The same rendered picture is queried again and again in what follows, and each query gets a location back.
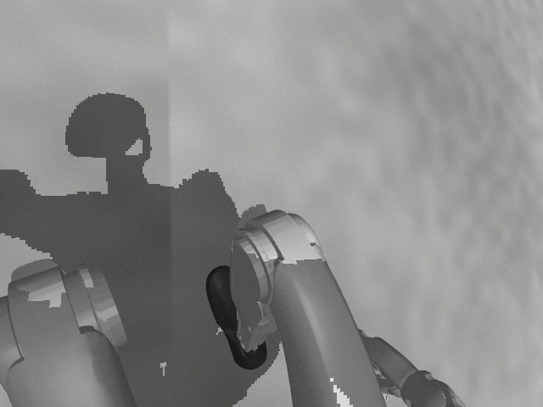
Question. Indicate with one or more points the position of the right robot hand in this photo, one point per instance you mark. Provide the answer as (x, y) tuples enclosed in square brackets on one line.
[(392, 365)]

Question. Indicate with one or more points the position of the right robot arm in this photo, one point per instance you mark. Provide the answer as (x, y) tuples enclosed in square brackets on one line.
[(422, 389)]

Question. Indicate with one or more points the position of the right robot foot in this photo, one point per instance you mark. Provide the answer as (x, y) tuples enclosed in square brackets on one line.
[(225, 313)]

